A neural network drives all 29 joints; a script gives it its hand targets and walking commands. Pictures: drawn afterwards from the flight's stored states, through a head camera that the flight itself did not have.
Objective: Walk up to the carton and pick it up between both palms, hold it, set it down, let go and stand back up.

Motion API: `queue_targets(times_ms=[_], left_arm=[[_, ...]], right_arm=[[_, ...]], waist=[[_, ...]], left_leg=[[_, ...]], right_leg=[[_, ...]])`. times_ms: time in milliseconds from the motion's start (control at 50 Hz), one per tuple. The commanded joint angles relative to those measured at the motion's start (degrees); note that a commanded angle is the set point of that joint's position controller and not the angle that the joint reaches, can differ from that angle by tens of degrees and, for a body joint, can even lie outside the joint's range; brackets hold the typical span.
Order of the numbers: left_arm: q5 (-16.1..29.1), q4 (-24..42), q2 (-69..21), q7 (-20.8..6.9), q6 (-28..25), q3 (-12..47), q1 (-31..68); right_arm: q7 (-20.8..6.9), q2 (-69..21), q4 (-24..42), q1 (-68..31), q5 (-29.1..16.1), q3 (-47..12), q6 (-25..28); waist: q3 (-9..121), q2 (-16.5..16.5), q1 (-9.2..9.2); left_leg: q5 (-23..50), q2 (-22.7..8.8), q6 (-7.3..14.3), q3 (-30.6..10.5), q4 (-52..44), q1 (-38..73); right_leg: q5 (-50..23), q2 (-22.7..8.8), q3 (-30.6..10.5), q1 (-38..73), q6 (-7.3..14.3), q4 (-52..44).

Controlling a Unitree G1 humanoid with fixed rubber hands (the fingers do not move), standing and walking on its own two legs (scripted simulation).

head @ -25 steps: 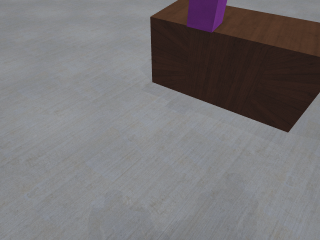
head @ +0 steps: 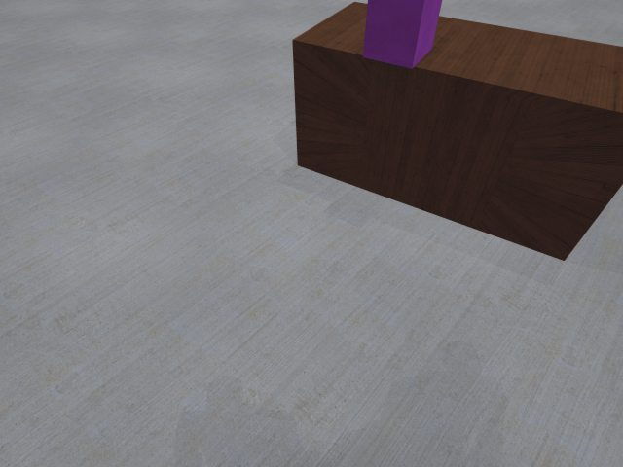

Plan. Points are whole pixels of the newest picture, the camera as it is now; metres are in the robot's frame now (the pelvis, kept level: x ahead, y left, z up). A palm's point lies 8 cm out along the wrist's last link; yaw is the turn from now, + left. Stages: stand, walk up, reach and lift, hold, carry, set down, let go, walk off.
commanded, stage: walk up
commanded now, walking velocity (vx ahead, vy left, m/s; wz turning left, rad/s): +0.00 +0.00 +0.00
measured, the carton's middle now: (403, 18) +1.58 -0.32 +0.00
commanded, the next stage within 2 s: none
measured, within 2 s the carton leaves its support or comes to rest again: neither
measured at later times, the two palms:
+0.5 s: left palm out of the picture +0.07 +0.18 -0.13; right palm out of the picture -0.03 -0.30 -0.16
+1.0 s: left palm out of the picture +0.08 +0.10 -0.14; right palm (500, 383) +0.31 -0.30 -0.18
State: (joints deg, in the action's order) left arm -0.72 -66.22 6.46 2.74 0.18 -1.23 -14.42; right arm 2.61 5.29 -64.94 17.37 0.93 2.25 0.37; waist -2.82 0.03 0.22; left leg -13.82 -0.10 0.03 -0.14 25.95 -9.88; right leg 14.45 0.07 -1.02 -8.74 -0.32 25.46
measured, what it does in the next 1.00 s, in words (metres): walks ahead: right foot, then left foot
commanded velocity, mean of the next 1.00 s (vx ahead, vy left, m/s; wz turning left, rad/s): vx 0.42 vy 0.05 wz -0.08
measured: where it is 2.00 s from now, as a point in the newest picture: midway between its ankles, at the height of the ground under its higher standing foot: (355, 307)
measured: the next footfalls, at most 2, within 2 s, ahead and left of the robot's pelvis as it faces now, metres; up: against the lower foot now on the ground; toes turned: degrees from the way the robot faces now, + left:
right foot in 0.50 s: +0.01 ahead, -0.18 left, +0.00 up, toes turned -14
left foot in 1.00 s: +0.40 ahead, -0.01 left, +0.00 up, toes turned +3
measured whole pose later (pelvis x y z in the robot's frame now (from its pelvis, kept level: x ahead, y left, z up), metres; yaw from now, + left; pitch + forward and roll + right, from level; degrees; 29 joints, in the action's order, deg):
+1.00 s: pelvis +0.22 -0.08 -0.03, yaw -7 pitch +4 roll +1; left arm -1.4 -66.6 3.7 1.5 -5.8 0.0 -33.9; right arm -2.6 9.0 -57.3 5.5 1.1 2.7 1.8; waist -3.2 -0.9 -4.5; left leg -6.8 -1.5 3.2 11.1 34.3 -32.2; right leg 29.1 -3.5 7.1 10.8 -2.5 15.1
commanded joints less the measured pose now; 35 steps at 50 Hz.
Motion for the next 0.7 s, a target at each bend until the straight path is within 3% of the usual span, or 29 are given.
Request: queue_targets(times_ms=[0,100,120,140,160,180,200,220,240,260,280,300,340,360,380,400,420,440,460,480,500,520,540,560,580,620,640,660,680], left_arm=[[-0.1,1.0,3.1,0.0,-0.5,-0.3,-3.4],[0.2,-0.3,4.5,0.1,-0.1,-0.2,-6.5],[-0.2,0.7,5.8,0.2,-0.4,-0.8,-4.3],[0.1,1.2,4.8,0.2,-0.5,-0.5,-3.5],[0.4,2.8,11.3,1.1,0.0,-3.1,-0.3],[1.6,4.7,6.6,-1.1,-0.2,-1.8,-4.3],[0.7,8.3,3.7,-2.0,0.5,-1.4,5.8],[-0.4,11.6,4.7,-2.7,1.1,-2.2,8.1],[-1.6,13.2,4.2,-3.6,1.1,-2.2,8.8],[-1.7,13.6,4.8,-4.3,0.5,-2.4,8.2],[-1.3,13.3,4.0,-4.7,0.0,-2.5,7.2],[-0.8,10.5,3.1,-4.9,-0.4,-2.7,-0.5],[-0.8,6.3,2.0,-5.1,-0.8,-2.7,-8.3],[-0.3,6.8,1.7,-4.9,-0.8,-2.7,-7.9],[-0.6,7.3,1.9,-4.7,-1.0,-2.5,-5.6],[-0.6,7.9,2.7,-4.4,-1.2,-2.7,-4.3],[-0.8,6.9,1.6,-4.2,-1.7,-2.4,-7.0],[-1.2,5.4,3.9,-3.5,-2.3,-3.2,-13.0],[-1.6,2.9,8.9,-2.9,-3.0,-4.0,-19.3],[-1.8,2.1,12.0,-2.1,-3.7,-4.3,-24.5],[-1.3,3.6,13.4,-1.6,-3.3,-3.5,-22.9],[-1.7,5.5,17.8,-1.2,-3.1,-4.4,-19.2],[-0.8,6.9,14.8,-1.4,-3.5,-3.6,-13.6],[-1.2,7.0,10.9,-1.7,-4.3,-2.8,-10.5],[-1.1,8.5,10.5,-2.1,-4.9,-2.6,-7.0],[-0.4,9.9,9.4,-2.6,-5.6,-2.2,-7.4],[0.3,7.5,8.4,-2.8,-5.7,-2.3,-13.2],[0.6,5.4,7.2,-2.8,-5.9,-1.9,-18.1],[0.0,4.2,6.3,-2.9,-6.0,-1.3,-20.2]], right_arm=[[0.8,6.1,0.1,4.4,0.1,0.8,-0.2],[0.3,5.3,0.2,3.3,-0.1,0.4,0.1],[0.1,3.0,-0.2,4.6,-0.3,0.1,0.4],[0.1,2.3,-0.3,3.0,0.1,0.0,0.4],[1.5,10.5,1.9,-0.3,0.2,2.9,0.4],[0.3,12.6,2.5,8.4,0.6,3.5,0.3],[0.2,15.3,2.2,9.8,0.6,4.0,-0.8],[0.4,17.0,2.6,6.2,0.6,4.4,-1.5],[0.5,15.2,2.9,4.0,1.2,4.6,-1.1],[0.3,13.5,3.7,2.7,1.3,4.1,0.2],[0.1,12.5,4.6,-0.2,1.4,3.7,1.2],[0.4,13.6,6.4,-4.2,1.7,4.1,1.7],[0.2,12.8,6.7,-5.4,1.7,4.6,2.4],[0.0,13.4,6.5,-6.3,1.6,4.6,2.7],[-0.2,12.3,6.0,-3.8,1.8,4.7,2.7],[-0.5,13.6,5.3,-2.2,1.8,4.7,2.6],[-0.6,12.9,4.2,-1.9,1.4,4.9,2.1],[-0.8,12.0,3.8,-1.9,1.2,4.2,1.7],[-1.5,9.1,5.0,-2.4,1.0,2.7,1.7],[-2.3,4.4,6.5,-5.4,1.5,1.3,1.7],[-3.2,4.3,9.1,-6.0,1.5,1.1,1.5],[-3.9,3.1,12.6,-10.0,1.2,1.2,1.6],[-4.8,4.5,15.1,-16.3,1.2,0.5,1.9],[-5.4,5.2,14.0,-15.5,1.9,1.8,2.1],[-5.9,7.7,11.3,-8.7,1.4,2.1,2.4],[-6.0,8.9,6.8,1.0,1.0,2.3,2.0],[-5.7,8.9,7.1,0.0,0.6,3.2,1.4],[-5.4,7.7,7.7,-4.2,0.4,3.1,1.0],[-5.5,7.6,9.1,-6.8,0.3,2.7,0.7]], waist=[[-3.8,-1.0,0.12],[0.0,-0.4,-1.05],[1.3,-1.7,0.26],[-2.1,-2.6,-0.52],[-9.6,-1.3,1.05],[7.3,-5.9,4.23],[-2.0,-14.1,7.75],[-4.5,-17.0,5.41],[-5.6,-13.1,4.68],[-5.4,-11.1,3.72],[-3.7,-10.5,0.91],[1.2,-9.6,-2.56],[3.1,-6.2,-4.91],[2.3,-7.8,-5.33],[0.0,-5.7,-2.77],[-2.6,-5.1,-2.64],[-2.3,-6.6,-3.71],[-0.6,-2.1,-6.18],[-1.0,9.9,-8.89],[-1.4,17.8,-10.31],[-5.7,15.0,-8.36],[-10.6,17.9,-6.98],[-15.6,16.3,-7.26],[-17.5,12.0,-4.07],[-15.7,8.2,-0.65],[-4.9,5.9,1.81],[-1.0,2.9,-0.18],[-2.3,2.2,-2.24],[-6.9,3.4,-2.18]], left_leg=[[8.1,-4.6,1.4,-3.7,-5.8,-1.3],[1.4,-4.9,1.8,-4.5,-7.3,-0.2],[2.5,-4.6,1.7,-4.2,-6.8,-1.2],[5.2,-4.4,1.3,-3.0,-6.3,-1.2],[27.8,-8.0,1.7,-3.4,3.1,-4.7],[-31.7,-10.7,4.0,-8.7,-5.6,11.0],[-45.7,-20.0,5.9,-20.2,-15.7,7.7],[-49.3,-29.6,8.8,-30.2,-21.3,-3.2],[-44.2,-30.5,9.9,-30.5,-22.5,-6.5],[-36.5,-27.0,9.2,-28.1,-22.5,-8.3],[-28.9,-24.0,6.8,-21.3,-22.1,-9.9],[-20.4,-20.7,4.7,-12.4,-21.0,-10.0],[-12.7,-13.6,1.6,-0.4,-16.9,-11.9],[-12.1,-12.9,1.7,0.5,-15.2,-12.4],[-13.9,-13.0,2.7,0.4,-14.0,-13.2],[-18.8,-12.8,3.4,0.8,-12.0,-15.4],[-21.0,-11.3,3.5,1.8,-7.7,-17.1],[-22.1,-8.0,2.9,4.1,2.8,-23.0],[-21.7,-3.9,2.6,7.8,22.1,-32.0],[-19.1,-2.7,1.3,2.3,38.3,-41.1],[-12.1,-3.1,0.2,-1.7,41.7,-43.5],[-10.5,-4.7,0.0,-2.9,44.4,-46.0],[-6.9,-7.5,-0.8,-3.0,46.9,-48.4],[-1.0,-9.1,0.1,-4.2,46.9,-46.2],[4.8,-9.9,-0.2,-3.1,44.4,-44.0],[9.0,-7.0,0.3,1.3,43.4,-41.1],[9.8,-6.9,0.5,1.9,45.2,-36.8],[11.0,-6.9,-0.2,3.0,44.6,-34.8],[12.1,-7.2,-0.8,3.3,42.2,-35.7]], right_leg=[[-7.1,-3.8,-3.1,-2.8,1.8,-5.0],[-4.9,-3.4,-3.2,-1.2,1.5,-5.8],[-5.3,-4.1,-4.0,0.0,1.8,-6.3],[-7.2,-4.3,-4.1,-1.5,2.0,-5.7],[-29.4,-5.8,-4.0,-6.7,1.4,3.3],[28.3,-2.4,-3.7,-17.2,1.4,4.7],[22.5,1.7,1.4,-31.4,-0.5,22.3],[11.7,-1.1,2.8,-32.5,-2.5,39.0],[8.1,-5.3,0.8,-29.3,-2.3,38.8],[6.0,-6.6,0.2,-25.3,-1.4,36.2],[4.5,-7.4,-0.4,-23.2,-0.9,34.2],[4.2,-5.9,0.8,-15.5,-1.2,31.3],[6.4,-2.3,6.5,-4.4,-0.5,21.7],[6.5,-2.8,6.8,-2.7,-0.7,18.6],[5.9,-1.5,9.6,-1.8,-1.5,12.6],[3.7,-0.7,12.1,-0.9,-1.1,7.3],[1.0,-1.0,11.2,5.4,-1.5,3.6],[1.5,-0.8,10.8,13.7,-1.8,2.6],[6.7,-6.5,2.9,19.0,-2.5,-2.1],[23.6,-21.0,-18.9,14.3,-3.8,-8.5],[32.5,-27.0,-30.6,7.3,-2.1,-16.6],[47.5,-32.9,-44.4,-3.2,4.4,-27.0],[49.7,-29.3,-43.4,-8.4,5.0,-30.2],[39.8,-25.3,-34.2,-11.0,2.2,-27.8],[25.1,-20.6,-18.7,-4.8,-0.7,-22.7],[4.5,-14.7,-3.4,8.0,-2.6,-16.8],[-3.0,-14.1,-1.6,7.6,-4.2,-15.2],[-7.8,-14.9,-2.2,3.4,-3.3,-16.2],[-9.3,-15.7,-2.8,-0.4,-2.1,-17.3]])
